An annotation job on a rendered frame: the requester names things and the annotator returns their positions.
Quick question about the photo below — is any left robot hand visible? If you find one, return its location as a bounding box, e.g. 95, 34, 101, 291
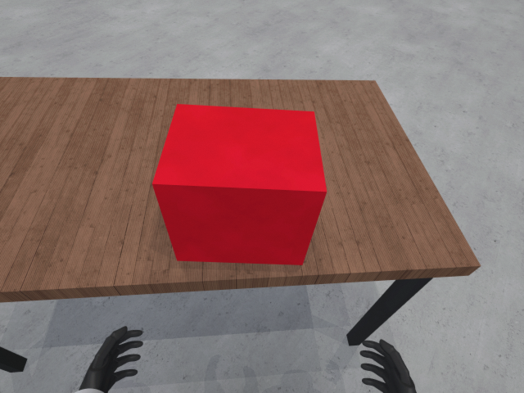
79, 326, 143, 393

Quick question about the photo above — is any carton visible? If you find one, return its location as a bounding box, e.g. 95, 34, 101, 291
152, 104, 327, 265

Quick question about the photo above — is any table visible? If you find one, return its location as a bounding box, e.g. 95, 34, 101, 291
0, 77, 481, 373

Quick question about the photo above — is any right robot hand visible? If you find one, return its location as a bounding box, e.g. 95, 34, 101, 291
360, 339, 417, 393

